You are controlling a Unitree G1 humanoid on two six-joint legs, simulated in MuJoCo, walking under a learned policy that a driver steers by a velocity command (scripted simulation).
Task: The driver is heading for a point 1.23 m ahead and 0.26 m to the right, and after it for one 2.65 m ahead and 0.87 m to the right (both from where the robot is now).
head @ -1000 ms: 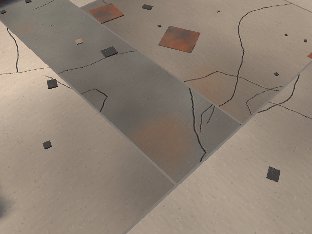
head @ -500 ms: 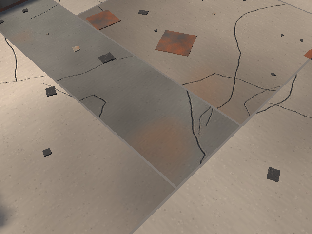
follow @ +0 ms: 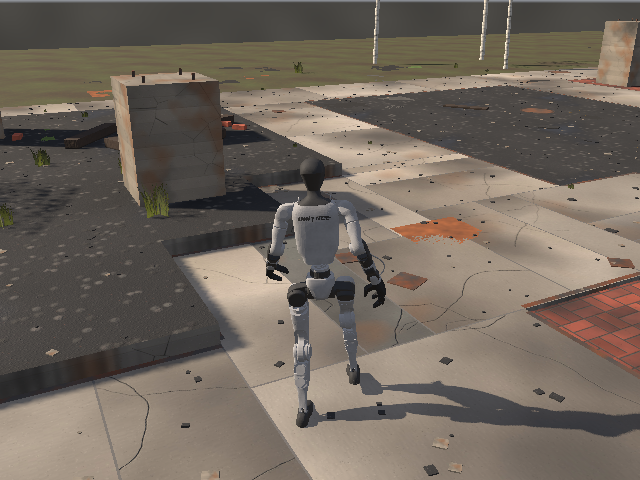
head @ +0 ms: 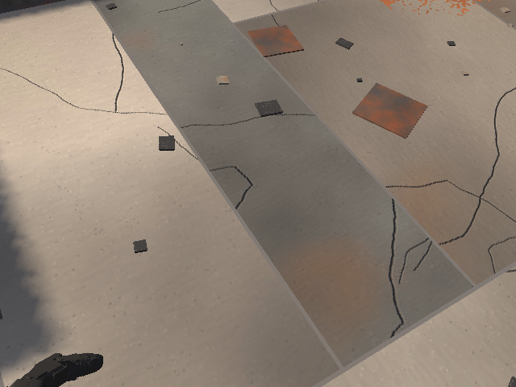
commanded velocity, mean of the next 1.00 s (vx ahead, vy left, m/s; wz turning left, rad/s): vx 0.48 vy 0.00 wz -0.34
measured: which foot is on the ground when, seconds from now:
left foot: down 0.00-0.18, up 0.20-0.62, down 0.64-1.00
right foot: up 0.00-0.16, down 0.18-0.62, up 0.64-1.00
